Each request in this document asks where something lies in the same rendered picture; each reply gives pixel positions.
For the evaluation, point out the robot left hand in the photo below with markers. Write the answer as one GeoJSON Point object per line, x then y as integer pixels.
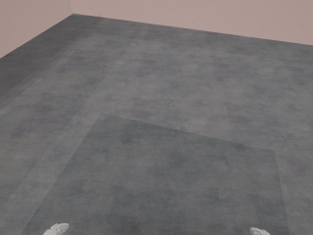
{"type": "Point", "coordinates": [57, 229]}

